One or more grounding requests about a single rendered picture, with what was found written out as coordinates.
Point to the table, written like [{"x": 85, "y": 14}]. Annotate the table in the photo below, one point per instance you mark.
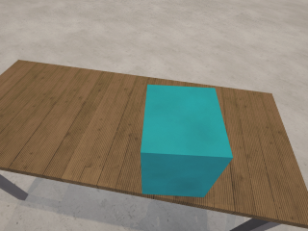
[{"x": 84, "y": 127}]

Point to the carton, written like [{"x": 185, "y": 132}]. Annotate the carton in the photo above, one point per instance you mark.
[{"x": 184, "y": 144}]

